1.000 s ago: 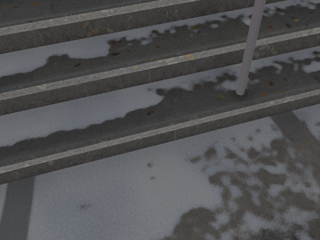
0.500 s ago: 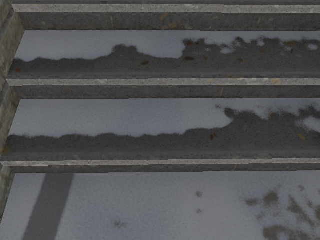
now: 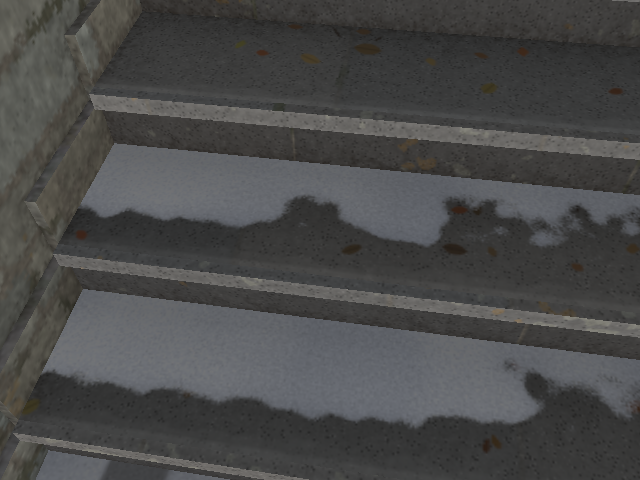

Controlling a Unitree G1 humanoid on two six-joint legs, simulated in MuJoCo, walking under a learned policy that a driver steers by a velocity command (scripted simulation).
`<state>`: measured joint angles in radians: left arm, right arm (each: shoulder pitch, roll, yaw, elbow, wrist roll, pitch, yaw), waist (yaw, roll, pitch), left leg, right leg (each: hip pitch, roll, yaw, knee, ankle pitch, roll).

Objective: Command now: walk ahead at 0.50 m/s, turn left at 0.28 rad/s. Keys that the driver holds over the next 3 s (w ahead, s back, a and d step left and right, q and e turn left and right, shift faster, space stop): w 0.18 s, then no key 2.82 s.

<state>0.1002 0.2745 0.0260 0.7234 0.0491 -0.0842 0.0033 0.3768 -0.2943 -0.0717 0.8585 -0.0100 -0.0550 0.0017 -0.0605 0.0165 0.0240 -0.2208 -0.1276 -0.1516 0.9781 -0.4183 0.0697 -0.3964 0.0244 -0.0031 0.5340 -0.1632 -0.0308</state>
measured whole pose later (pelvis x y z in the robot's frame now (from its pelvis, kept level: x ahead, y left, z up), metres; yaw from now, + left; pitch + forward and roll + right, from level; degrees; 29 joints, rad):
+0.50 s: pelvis +0.19 +0.01 +0.01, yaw +2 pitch -1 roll -1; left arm 0.27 0.20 0.00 0.95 0.03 -0.01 0.01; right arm 0.21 -0.17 0.03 0.88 -0.04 -0.04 -0.04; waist 0.03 -0.03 0.04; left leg -0.28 -0.05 0.04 0.43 -0.14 0.07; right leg -0.32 -0.01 -0.01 0.90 -0.51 0.03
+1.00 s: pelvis +0.22 -0.01 +0.01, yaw +2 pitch -1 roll +0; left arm 0.32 0.19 0.00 1.09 0.01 0.00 0.03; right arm 0.29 -0.18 0.00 0.99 -0.01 0.03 -0.06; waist 0.00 0.00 0.03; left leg -0.22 -0.02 0.02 0.44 -0.20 0.03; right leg -0.14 0.04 -0.02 0.43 -0.26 -0.04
